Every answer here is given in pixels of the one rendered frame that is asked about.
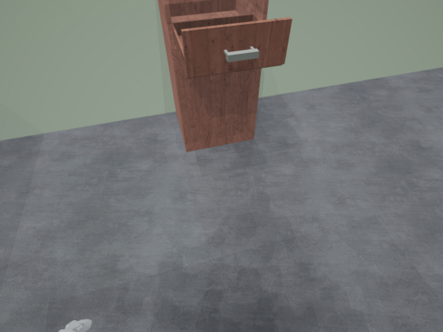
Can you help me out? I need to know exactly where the cabinet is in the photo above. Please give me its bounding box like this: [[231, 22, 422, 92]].
[[158, 0, 269, 152]]

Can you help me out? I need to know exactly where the handle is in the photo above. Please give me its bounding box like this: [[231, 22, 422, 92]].
[[224, 46, 259, 62]]

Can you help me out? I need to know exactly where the drawer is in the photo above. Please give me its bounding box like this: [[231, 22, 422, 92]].
[[172, 14, 292, 79]]

